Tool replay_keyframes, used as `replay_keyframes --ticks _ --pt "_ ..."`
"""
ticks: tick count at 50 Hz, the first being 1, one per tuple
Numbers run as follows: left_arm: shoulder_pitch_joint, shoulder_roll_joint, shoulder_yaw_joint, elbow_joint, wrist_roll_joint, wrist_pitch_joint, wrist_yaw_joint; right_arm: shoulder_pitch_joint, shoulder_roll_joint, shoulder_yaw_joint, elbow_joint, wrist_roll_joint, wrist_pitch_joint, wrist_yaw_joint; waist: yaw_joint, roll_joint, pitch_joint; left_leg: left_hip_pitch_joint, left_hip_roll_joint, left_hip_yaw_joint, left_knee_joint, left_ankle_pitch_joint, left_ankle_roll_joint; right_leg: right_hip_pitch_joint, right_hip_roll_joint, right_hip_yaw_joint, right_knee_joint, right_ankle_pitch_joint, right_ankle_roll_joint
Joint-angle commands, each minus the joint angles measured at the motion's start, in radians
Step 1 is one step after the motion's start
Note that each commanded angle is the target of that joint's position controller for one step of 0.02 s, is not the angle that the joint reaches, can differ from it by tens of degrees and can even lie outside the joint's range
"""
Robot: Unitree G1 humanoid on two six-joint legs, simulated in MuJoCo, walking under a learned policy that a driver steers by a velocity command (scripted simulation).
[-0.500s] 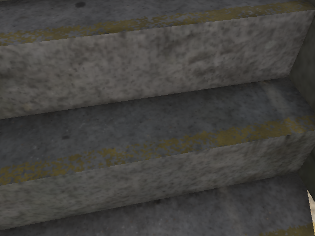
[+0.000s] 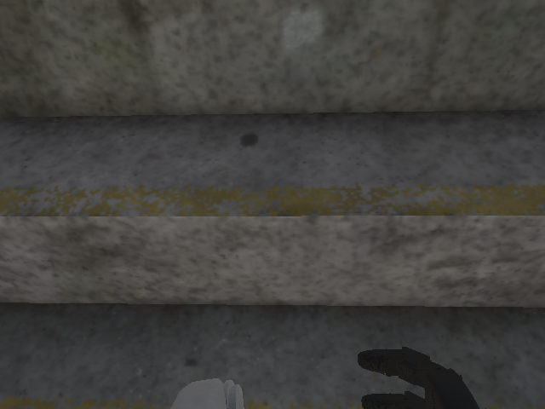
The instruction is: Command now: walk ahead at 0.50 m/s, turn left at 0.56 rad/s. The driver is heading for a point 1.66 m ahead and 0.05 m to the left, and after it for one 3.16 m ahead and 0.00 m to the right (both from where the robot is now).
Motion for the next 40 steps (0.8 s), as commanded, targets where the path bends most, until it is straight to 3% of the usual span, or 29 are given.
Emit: replay_keyframes --ticks 1,2,3,4,5,6,7,8,9,11,12,13,15,16,17,18,20,21,26,30,32,33,34,35,36,37,38,39,40 --pt "0.170 0.230 0.029 -0.038 -0.026 -0.060 -0.022 -0.011 -0.107 -0.040 -0.077 -0.040 -0.021 0.007 -0.042 -0.267 -0.258 0.750 -0.182 0.058 -0.368 -0.272 0.124 -0.158 -0.236 0.179 0.429 2.455 -0.207" --pt "0.165 0.306 0.034 -0.078 -0.030 -0.107 -0.059 0.199 -0.168 -0.073 -0.049 -0.058 0.003 -0.018 -0.120 -0.281 -0.441 1.040 -0.149 -0.167 -0.472 -0.245 0.162 -0.280 -0.240 0.255 0.576 2.333 -0.231" --pt "0.037 0.389 0.059 -0.134 -0.034 -0.135 -0.099 0.380 -0.275 -0.120 -0.005 -0.070 0.030 -0.039 -0.212 -0.194 -0.566 1.208 -0.122 -0.381 -0.720 -0.222 0.152 -0.328 -0.178 0.289 0.711 1.738 -0.239" --pt "-0.141 0.322 0.059 -0.186 -0.014 -0.136 -0.124 0.461 -0.383 -0.169 0.096 -0.057 0.056 -0.045 -0.184 0.104 -0.593 1.363 -0.030 -0.707 -1.023 -0.202 0.164 -0.530 -0.041 0.345 0.918 0.412 -0.196" --pt "-0.273 0.219 0.046 -0.266 -0.015 -0.121 -0.153 0.395 -0.411 -0.180 0.085 -0.104 0.048 -0.059 -0.118 0.305 -0.614 1.245 0.115 -1.174 -1.353 -0.656 0.207 -0.733 0.154 0.498 1.475 0.103 -0.147" --pt "-0.365 0.138 0.039 -0.315 0.005 -0.120 -0.172 0.397 -0.315 -0.149 0.139 -0.089 0.044 -0.050 -0.079 0.206 -0.432 1.034 0.112 -1.076 -1.352 -0.682 0.099 -0.812 0.171 0.548 1.765 0.064 -0.156" --pt "-0.446 0.080 0.023 -0.379 0.036 -0.109 -0.183 0.301 -0.207 -0.119 0.146 -0.064 0.034 -0.042 -0.014 0.110 -0.204 0.739 0.039 -0.869 -1.234 -0.607 0.046 -0.867 0.180 0.501 1.852 0.058 -0.157" --pt "-0.457 0.026 0.003 -0.421 0.064 -0.100 -0.182 0.237 -0.137 -0.105 0.169 -0.040 0.016 -0.034 0.059 0.021 -0.075 0.612 -0.003 -0.699 -1.160 -0.507 0.005 -0.933 0.155 0.478 1.878 0.067 -0.157" --pt "-0.455 -0.024 -0.024 -0.449 0.068 -0.099 -0.180 0.200 -0.088 -0.087 0.202 -0.049 0.007 -0.026 0.096 0.048 -0.020 0.554 -0.017 -0.652 -1.151 -0.436 0.008 -1.017 0.143 0.488 1.999 0.038 -0.159" --pt "-0.347 -0.014 -0.037 -0.437 0.037 -0.094 -0.159 0.197 -0.087 -0.085 0.225 -0.056 -0.011 -0.020 0.137 0.077 0.005 0.579 -0.026 -0.597 -1.202 -0.339 -0.003 -1.096 0.111 0.497 2.009 0.084 -0.146" --pt "-0.134 -0.085 -0.032 -0.340 0.077 -0.067 -0.102 0.125 -0.169 -0.139 0.241 -0.061 -0.040 -0.063 0.175 0.166 0.102 0.514 -0.067 -0.447 -1.188 -0.281 -0.021 -1.094 0.153 0.430 1.918 0.160 -0.102" --pt "-0.185 -0.045 -0.024 -0.343 0.067 -0.052 -0.071 0.175 -0.179 -0.134 0.250 -0.046 -0.065 -0.073 0.144 0.116 0.099 0.487 -0.056 -0.445 -1.233 -0.250 -0.015 -1.093 0.128 0.403 1.914 0.130 -0.062" --pt "-0.274 -0.038 -0.013 -0.373 0.024 -0.027 -0.038 0.204 -0.174 -0.132 0.273 -0.025 -0.085 -0.088 0.117 0.071 0.109 0.402 -0.031 -0.502 -1.295 -0.242 0.008 -1.090 0.126 0.340 1.888 0.156 0.007" --pt "-0.285 -0.048 -0.010 -0.373 0.009 -0.013 -0.028 0.156 -0.149 -0.125 0.268 -0.042 -0.080 -0.090 0.128 0.119 0.067 0.378 -0.036 -0.490 -1.262 -0.192 0.041 -1.068 0.144 0.326 1.986 0.197 0.012" --pt "-0.290 0.033 -0.018 -0.404 0.009 -0.034 -0.033 0.133 -0.160 -0.090 0.203 -0.131 -0.057 -0.050 0.110 0.178 -0.060 0.443 0.036 -0.605 -1.290 -0.223 0.061 -1.132 0.121 0.364 2.086 0.226 0.001" --pt "-0.302 0.003 -0.022 -0.407 0.014 -0.041 -0.027 0.111 -0.156 -0.090 0.188 -0.134 -0.042 -0.039 0.097 0.191 -0.056 0.494 0.049 -0.633 -1.296 -0.220 0.048 -1.206 0.129 0.378 2.128 0.222 -0.012" --pt "-0.305 -0.003 -0.029 -0.403 0.022 -0.043 -0.023 0.140 -0.157 -0.082 0.178 -0.115 -0.035 -0.039 0.060 0.167 -0.064 0.557 0.045 -0.660 -1.297 -0.225 0.014 -1.249 0.147 0.389 2.095 0.234 -0.025" --pt "-0.285 -0.001 -0.032 -0.385 0.030 -0.035 -0.022 0.148 -0.187 -0.084 0.172 -0.111 -0.036 -0.040 0.056 0.151 -0.100 0.602 0.042 -0.644 -1.303 -0.210 -0.008 -1.216 0.167 0.387 2.075 0.229 -0.028" --pt "-0.191 0.056 -0.010 -0.322 0.021 -0.003 -0.014 0.115 -0.216 -0.077 0.115 -0.102 -0.039 -0.072 0.044 0.175 -0.148 0.751 0.084 -0.664 -1.333 -0.133 0.020 -1.084 0.198 0.374 1.882 0.187 0.005" --pt "-0.151 0.083 -0.007 -0.299 0.022 0.022 -0.021 0.073 -0.228 -0.087 0.036 -0.082 -0.035 -0.115 0.070 0.203 -0.118 0.800 0.105 -0.688 -1.368 -0.228 -0.001 -0.925 0.142 0.449 1.290 0.007 -0.024" --pt "-0.087 0.100 -0.018 -0.258 0.047 0.034 -0.025 0.022 -0.213 -0.092 -0.023 -0.052 -0.016 -0.122 0.080 0.240 -0.077 0.705 0.024 -0.583 -1.398 -0.212 -0.064 -0.703 0.145 0.396 0.809 -0.177 -0.084" --pt "-0.046 0.065 -0.035 -0.202 0.038 0.039 -0.029 0.009 -0.193 -0.091 -0.057 -0.007 0.006 -0.120 0.081 0.198 -0.004 0.673 -0.053 -0.439 -1.373 -0.275 -0.138 -0.575 0.204 0.232 0.355 -0.401 -0.078" --pt "-0.053 0.021 -0.047 -0.158 0.037 0.046 -0.044 0.059 -0.165 -0.098 -0.033 0.021 0.035 -0.116 0.057 -0.010 0.071 0.631 -0.146 -0.325 -0.980 -0.351 -0.139 -0.472 0.166 0.244 0.139 -0.203 -0.083" --pt "-0.062 -0.008 -0.052 -0.168 0.039 0.024 -0.060 0.139 -0.080 -0.090 -0.026 0.021 0.042 -0.099 0.042 -0.302 0.080 0.691 -0.263 -0.181 -0.257 -0.221 -0.150 -0.601 0.052 0.436 0.171 -0.048 -0.109" --pt "-0.235 0.060 -0.060 -0.279 0.089 -0.016 -0.061 0.357 -0.075 -0.118 -0.022 0.014 0.014 -0.085 -0.144 -0.383 -0.013 0.420 -0.344 -0.327 0.233 -0.267 -0.230 -0.414 -0.026 0.614 0.568 0.712 -0.133" --pt "-0.393 0.153 0.017 -0.359 0.079 -0.043 -0.016 0.324 -0.117 -0.159 -0.038 -0.052 0.021 -0.139 -0.191 -0.212 -0.052 0.359 -0.195 -0.480 0.295 0.022 -0.143 -0.534 -0.127 0.816 0.512 0.284 -0.211" --pt "-0.440 0.227 0.061 -0.420 0.038 -0.049 0.015 0.253 -0.190 -0.162 -0.074 -0.088 0.032 -0.138 -0.174 0.004 -0.010 0.402 -0.092 -0.467 0.155 0.215 -0.163 -0.602 -0.143 0.854 0.469 -0.122 -0.212" --pt "-0.322 0.228 0.065 -0.410 0.014 -0.062 0.024 0.134 -0.205 -0.158 -0.098 -0.114 0.014 -0.121 -0.069 0.128 0.030 0.294 -0.076 -0.369 -0.057 0.201 -0.190 -0.455 -0.122 0.832 0.409 -0.293 -0.197" --pt "-0.212 0.208 0.080 -0.369 0.012 -0.071 0.016 0.010 -0.195 -0.158 -0.111 -0.135 0.010 -0.106 0.012 0.103 0.083 0.248 -0.098 -0.371 -0.004 0.292 -0.202 -0.431 -0.050 0.781 0.525 -0.353 -0.199"
Next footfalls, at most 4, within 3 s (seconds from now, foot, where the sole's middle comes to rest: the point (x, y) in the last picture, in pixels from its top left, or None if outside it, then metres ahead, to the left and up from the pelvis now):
0.06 left None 0.20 0.09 -0.54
0.68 right None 0.10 -0.13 -0.55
1.18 left None -0.04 0.21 -0.79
2.14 right None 0.15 -0.12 -0.55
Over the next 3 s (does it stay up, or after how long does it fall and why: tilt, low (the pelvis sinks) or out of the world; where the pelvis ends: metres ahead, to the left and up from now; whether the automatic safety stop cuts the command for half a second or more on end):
stays up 0.12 -0.08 0.21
